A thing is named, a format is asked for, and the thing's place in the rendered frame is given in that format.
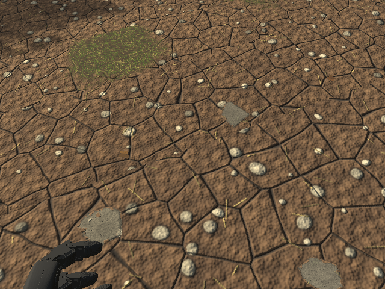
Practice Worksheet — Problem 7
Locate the robot left hand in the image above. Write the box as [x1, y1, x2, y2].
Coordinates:
[23, 240, 112, 289]

